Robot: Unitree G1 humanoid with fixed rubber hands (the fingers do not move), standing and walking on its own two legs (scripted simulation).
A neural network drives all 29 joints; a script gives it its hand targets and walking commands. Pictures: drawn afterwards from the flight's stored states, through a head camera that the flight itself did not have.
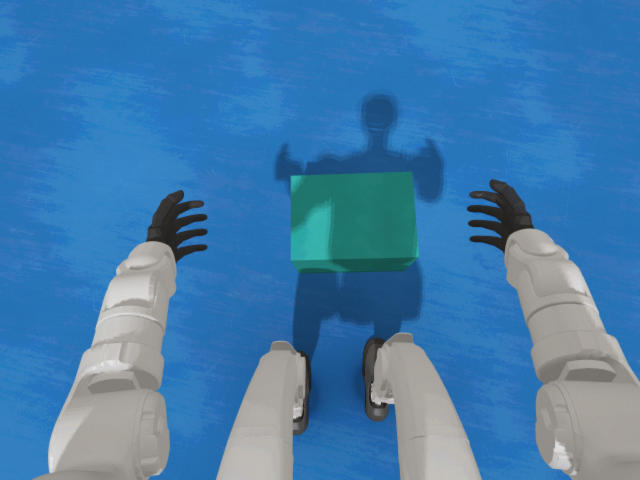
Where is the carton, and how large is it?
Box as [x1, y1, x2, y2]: [291, 172, 418, 273]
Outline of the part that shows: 411,172 291,176 291,261 300,273 387,271 405,269 418,257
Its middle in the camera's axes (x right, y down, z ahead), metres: +0.08 -0.03 +1.01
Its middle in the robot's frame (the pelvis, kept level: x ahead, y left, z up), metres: +0.52 -0.03 -0.58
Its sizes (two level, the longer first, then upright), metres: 0.293 0.209 0.212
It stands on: the floor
